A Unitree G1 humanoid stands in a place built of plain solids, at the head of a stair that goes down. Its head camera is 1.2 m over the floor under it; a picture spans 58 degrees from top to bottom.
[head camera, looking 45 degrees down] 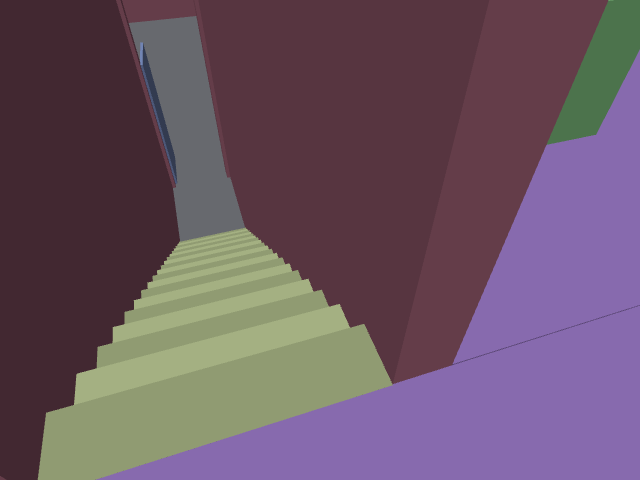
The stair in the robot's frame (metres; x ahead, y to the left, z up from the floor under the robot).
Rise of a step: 0.17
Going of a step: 0.22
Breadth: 0.96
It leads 18 degrees to the left of straight ahead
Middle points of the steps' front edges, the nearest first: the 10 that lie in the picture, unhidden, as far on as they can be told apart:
0.66 0.31 0.00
0.88 0.38 -0.17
1.09 0.45 -0.35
1.30 0.52 -0.52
1.51 0.58 -0.70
1.72 0.65 -0.87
1.93 0.72 -1.05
2.14 0.79 -1.22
2.35 0.86 -1.40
2.56 0.93 -1.57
